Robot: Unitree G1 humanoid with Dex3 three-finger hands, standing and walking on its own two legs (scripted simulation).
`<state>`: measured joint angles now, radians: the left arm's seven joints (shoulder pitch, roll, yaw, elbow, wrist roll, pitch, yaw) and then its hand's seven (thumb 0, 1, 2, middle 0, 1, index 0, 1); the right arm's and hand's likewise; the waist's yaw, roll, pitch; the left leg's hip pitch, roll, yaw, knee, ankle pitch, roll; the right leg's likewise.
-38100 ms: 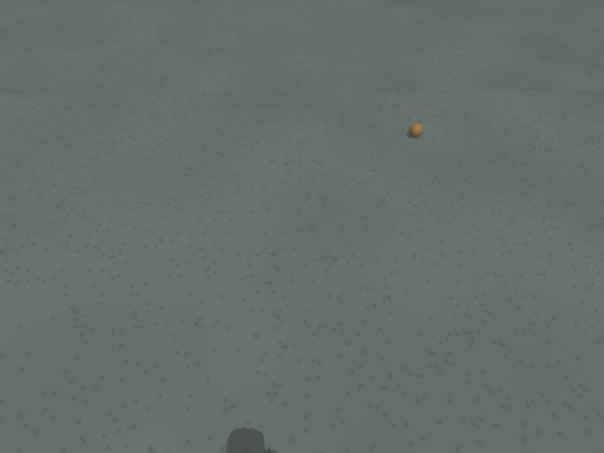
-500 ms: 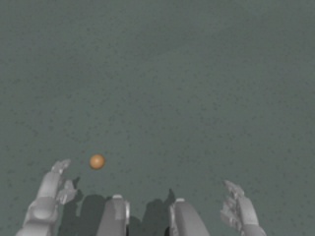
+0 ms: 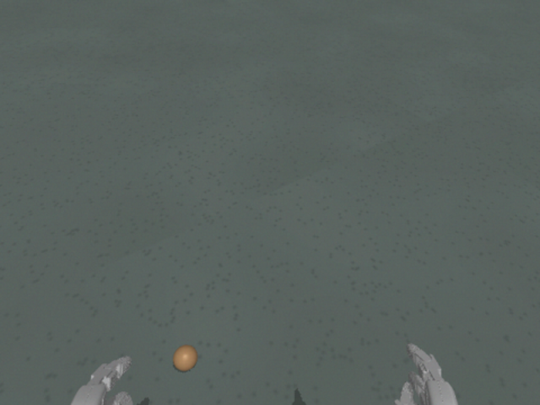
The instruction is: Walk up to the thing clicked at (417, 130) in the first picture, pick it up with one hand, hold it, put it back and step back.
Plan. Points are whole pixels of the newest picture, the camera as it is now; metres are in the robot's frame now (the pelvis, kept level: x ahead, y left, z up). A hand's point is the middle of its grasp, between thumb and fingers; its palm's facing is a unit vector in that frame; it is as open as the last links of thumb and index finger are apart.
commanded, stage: home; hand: left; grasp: from above
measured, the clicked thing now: (185, 357) +0.45 +0.24 -0.68
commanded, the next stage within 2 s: stand in 1.92 s
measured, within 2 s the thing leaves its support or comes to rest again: neither
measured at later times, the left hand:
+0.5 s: hand out of the picture +0.15 +0.17 -0.05, palm faces +0.05 -0.98 -0.20, open 7.4 cm
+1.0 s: hand out of the picture +0.15 +0.17 -0.05, palm faces +0.05 -0.98 -0.20, open 7.4 cm
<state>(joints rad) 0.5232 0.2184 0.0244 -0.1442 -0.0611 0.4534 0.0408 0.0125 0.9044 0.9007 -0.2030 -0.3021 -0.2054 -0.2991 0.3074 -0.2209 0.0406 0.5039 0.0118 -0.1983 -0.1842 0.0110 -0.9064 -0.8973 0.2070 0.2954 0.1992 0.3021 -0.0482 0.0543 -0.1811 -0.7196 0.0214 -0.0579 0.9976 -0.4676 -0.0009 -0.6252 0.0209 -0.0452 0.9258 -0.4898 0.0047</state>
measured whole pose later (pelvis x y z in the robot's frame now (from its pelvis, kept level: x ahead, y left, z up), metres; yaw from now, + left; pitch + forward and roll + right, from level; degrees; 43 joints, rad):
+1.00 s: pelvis -0.01 -0.01 +0.00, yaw +0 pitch +10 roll -2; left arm 0.50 0.22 0.02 -0.11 -0.06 0.44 0.02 0.01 0.91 0.90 -0.20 -0.30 -0.20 -0.30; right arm 0.29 -0.22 0.04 0.53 0.00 -0.24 -0.18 0.01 -0.90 -0.90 0.21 0.30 0.20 0.30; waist -0.04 0.04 -0.15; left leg -0.71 0.02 -0.06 1.00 -0.46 -0.01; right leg -0.62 0.02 -0.04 0.94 -0.49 -0.01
